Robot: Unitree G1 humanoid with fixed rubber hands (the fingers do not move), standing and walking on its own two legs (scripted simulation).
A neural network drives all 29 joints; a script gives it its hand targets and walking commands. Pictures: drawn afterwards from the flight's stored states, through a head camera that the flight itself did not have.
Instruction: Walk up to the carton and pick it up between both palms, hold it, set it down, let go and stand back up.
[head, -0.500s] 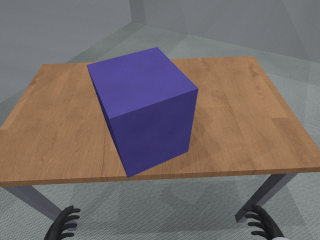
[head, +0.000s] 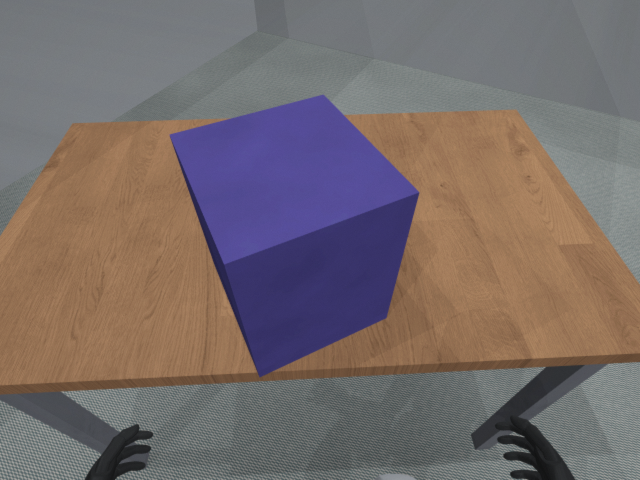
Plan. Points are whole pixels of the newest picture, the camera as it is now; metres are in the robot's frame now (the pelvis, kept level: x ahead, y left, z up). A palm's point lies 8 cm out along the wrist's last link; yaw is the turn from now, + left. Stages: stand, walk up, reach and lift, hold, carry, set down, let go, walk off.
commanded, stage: walk up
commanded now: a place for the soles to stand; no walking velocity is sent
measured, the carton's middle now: (291, 237) +0.39 +0.04 +0.09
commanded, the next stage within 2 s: reach and lift in 0.78 s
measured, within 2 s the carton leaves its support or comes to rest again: neither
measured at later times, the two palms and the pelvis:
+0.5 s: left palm out of the picture +0.12 +0.27 -0.07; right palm out of the picture +0.09 -0.29 -0.09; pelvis -0.01 -0.01 +0.00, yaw +0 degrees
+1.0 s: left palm out of the picture +0.14 +0.26 -0.07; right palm (560, 475) +0.14 -0.28 -0.08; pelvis +0.00 -0.01 +0.00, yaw +0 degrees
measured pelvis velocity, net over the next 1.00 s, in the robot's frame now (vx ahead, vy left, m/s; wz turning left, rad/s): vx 0.00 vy -0.01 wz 0.00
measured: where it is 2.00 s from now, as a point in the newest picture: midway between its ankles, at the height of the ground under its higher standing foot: outside the picture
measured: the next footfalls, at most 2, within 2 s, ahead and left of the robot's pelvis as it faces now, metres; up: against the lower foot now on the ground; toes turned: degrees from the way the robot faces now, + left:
none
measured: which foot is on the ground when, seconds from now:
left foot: down 0.00-1.00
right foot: down 0.00-1.00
